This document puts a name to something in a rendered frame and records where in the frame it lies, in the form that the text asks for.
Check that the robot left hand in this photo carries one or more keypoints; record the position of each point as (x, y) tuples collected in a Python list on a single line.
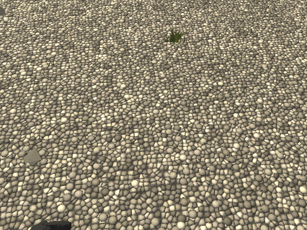
[(53, 225)]

